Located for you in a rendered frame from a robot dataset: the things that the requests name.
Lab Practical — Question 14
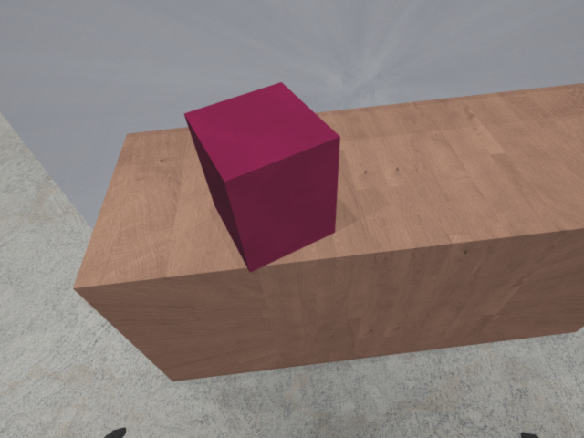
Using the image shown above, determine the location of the carton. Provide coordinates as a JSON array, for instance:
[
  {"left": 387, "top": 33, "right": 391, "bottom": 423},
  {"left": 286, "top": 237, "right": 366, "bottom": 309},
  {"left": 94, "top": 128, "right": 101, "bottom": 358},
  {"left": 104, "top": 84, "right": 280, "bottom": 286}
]
[{"left": 184, "top": 82, "right": 340, "bottom": 272}]

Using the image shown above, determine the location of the pedestal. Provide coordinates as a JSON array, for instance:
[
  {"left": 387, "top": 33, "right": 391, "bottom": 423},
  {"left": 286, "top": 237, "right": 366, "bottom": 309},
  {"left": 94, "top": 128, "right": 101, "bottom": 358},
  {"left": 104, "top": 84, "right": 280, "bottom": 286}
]
[{"left": 73, "top": 83, "right": 584, "bottom": 381}]

